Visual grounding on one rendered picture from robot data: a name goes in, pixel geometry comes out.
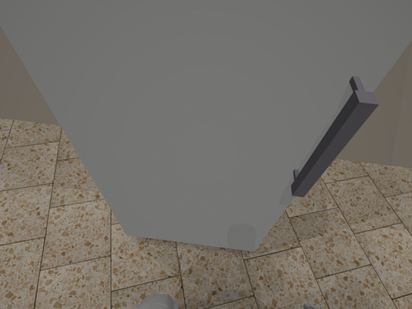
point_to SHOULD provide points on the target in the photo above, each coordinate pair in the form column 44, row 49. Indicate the fridge door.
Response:
column 191, row 115

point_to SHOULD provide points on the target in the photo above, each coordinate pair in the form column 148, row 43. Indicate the robot left thigh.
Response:
column 158, row 301

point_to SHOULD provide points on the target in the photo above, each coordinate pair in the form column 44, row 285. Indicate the handle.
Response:
column 355, row 112

